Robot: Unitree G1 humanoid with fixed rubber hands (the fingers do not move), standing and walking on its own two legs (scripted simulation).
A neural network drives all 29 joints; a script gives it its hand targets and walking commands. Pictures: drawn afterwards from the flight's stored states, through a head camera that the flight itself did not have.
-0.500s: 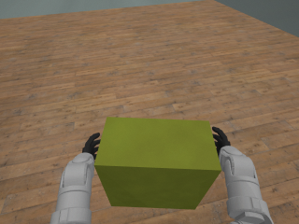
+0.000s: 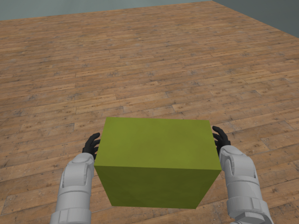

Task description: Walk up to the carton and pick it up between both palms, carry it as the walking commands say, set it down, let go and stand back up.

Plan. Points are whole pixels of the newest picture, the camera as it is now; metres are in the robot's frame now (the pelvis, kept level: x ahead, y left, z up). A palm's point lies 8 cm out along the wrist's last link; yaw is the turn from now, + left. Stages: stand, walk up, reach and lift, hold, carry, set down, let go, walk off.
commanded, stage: reach and lift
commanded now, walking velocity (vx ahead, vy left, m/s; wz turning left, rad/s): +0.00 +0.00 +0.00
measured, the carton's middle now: (155, 167) +0.30 -0.01 -0.02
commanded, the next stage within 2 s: hold in 0.08 s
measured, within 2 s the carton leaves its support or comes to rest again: neither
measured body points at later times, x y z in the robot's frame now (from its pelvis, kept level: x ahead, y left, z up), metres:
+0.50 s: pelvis +0.00 +0.00 +0.00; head -0.05 -0.01 +0.45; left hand +0.29 +0.18 +0.04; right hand +0.30 -0.20 +0.04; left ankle +0.01 +0.13 -0.74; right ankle +0.05 -0.13 -0.74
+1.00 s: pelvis +0.00 +0.00 +0.00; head -0.04 -0.01 +0.45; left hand +0.29 +0.18 +0.03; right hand +0.30 -0.20 +0.03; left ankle +0.01 +0.13 -0.74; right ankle +0.05 -0.13 -0.74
